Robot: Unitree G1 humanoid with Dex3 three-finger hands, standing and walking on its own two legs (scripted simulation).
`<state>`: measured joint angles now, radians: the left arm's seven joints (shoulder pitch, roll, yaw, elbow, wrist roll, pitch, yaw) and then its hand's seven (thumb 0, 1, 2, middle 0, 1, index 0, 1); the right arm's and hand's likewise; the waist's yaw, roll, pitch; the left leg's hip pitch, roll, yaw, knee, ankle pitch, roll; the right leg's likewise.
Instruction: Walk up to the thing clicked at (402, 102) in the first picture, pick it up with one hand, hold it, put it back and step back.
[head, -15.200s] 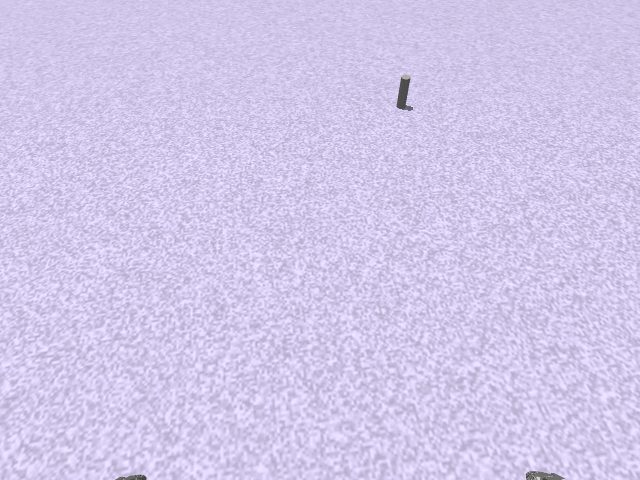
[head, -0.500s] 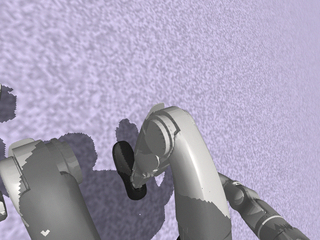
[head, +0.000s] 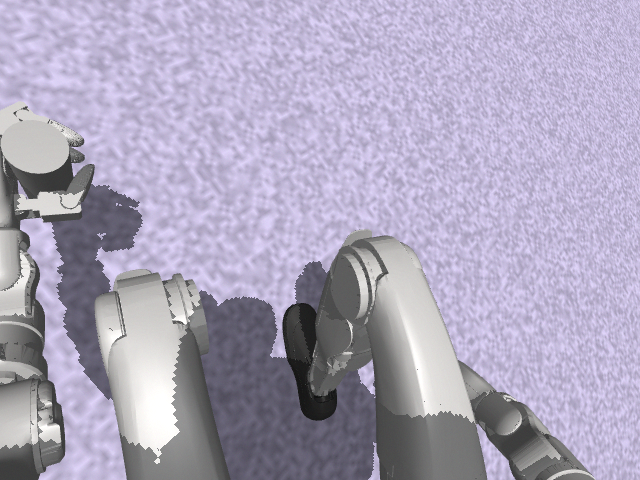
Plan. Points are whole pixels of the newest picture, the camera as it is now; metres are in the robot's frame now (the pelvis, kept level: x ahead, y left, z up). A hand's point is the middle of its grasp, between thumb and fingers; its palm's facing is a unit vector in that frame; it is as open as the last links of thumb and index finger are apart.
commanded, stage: settle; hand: left
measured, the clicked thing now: (46, 176) +0.44 +0.25 -0.13
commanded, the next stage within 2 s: lift in 1.04 s
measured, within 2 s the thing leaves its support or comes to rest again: neither
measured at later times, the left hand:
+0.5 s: hand (40, 138) +0.44 +0.24 -0.03, palm faces +0.10 -0.99 -0.06, open 6.5 cm
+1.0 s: hand (33, 112) +0.44 +0.24 +0.01, palm faces +0.13 -0.99 -0.04, open 6.5 cm
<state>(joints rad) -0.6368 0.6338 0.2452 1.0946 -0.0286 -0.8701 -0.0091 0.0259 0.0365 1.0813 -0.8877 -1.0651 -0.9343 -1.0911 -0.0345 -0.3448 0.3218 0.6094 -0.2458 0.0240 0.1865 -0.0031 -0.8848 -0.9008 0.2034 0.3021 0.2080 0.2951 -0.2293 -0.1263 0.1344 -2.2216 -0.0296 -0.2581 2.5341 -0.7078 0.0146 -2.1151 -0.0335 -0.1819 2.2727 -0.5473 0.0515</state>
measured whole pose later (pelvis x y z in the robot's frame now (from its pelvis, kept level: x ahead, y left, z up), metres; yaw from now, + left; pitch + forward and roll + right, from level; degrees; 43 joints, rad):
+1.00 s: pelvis +0.02 -0.02 +0.06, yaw +8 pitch +33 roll -6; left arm -0.63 0.40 0.30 0.90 -0.10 -0.58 -0.20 0.03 0.02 1.10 -0.90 -1.05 -0.94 -1.09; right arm 0.09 -0.30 0.07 0.63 -0.07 0.03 0.07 0.00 -0.89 -0.90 0.20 0.30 0.21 0.29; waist -0.15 0.00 -0.11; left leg -2.15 -0.03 -0.09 2.28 -0.72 -0.01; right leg -2.14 -0.07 -0.04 2.18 -0.62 0.02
